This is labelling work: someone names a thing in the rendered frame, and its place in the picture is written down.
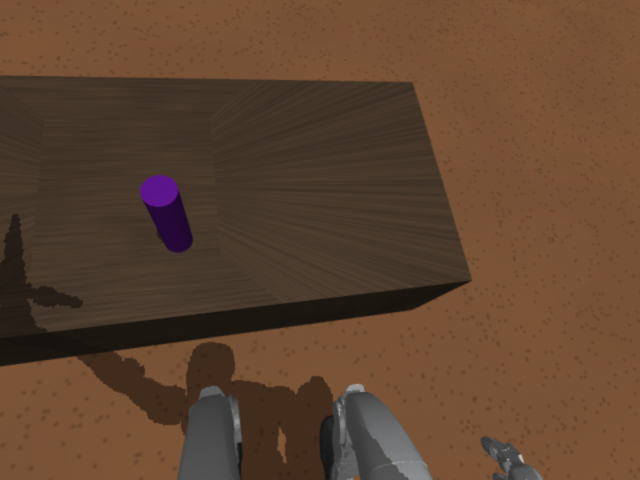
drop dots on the can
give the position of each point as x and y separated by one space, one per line
162 199

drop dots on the right robot hand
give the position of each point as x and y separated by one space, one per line
510 461

